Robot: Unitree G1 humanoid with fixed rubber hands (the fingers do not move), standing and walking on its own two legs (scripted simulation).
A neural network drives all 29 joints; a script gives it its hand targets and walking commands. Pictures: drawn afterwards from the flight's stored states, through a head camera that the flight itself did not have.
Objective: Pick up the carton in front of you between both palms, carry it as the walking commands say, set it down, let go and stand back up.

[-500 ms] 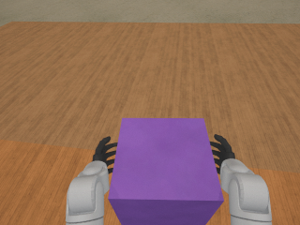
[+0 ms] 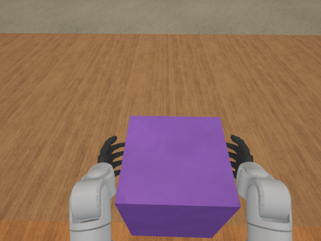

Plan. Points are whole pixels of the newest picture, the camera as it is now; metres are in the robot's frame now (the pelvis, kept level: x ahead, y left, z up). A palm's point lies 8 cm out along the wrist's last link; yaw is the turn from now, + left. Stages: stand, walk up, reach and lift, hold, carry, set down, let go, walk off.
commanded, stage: carry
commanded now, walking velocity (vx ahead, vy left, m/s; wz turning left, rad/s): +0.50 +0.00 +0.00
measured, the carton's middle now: (173, 180) +0.28 +0.00 +0.01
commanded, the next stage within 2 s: none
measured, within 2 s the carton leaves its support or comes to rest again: neither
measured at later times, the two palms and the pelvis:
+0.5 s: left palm (130, 64) +0.67 +0.13 +0.07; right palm (212, 59) +0.70 -0.17 +0.07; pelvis +0.32 -0.05 -0.01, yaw +4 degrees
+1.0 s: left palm (135, 27) +1.03 +0.14 +0.04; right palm (197, 28) +1.02 -0.16 +0.04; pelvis +0.67 +0.00 -0.05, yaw +1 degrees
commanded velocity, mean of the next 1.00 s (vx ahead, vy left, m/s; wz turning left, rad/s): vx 0.50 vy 0.00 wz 0.00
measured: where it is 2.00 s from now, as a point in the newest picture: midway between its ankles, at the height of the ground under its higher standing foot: (164, 115)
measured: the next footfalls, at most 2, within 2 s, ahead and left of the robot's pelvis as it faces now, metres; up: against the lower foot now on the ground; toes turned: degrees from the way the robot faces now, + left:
right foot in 0.28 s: +0.38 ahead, -0.10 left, +0.00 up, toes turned -4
left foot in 0.78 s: +0.69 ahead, +0.03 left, -0.04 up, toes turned +5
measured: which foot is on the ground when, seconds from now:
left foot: down 0.00-0.30, up 0.32-0.76, down 0.78-1.00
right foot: up 0.00-0.26, down 0.28-0.78, up 0.80-1.00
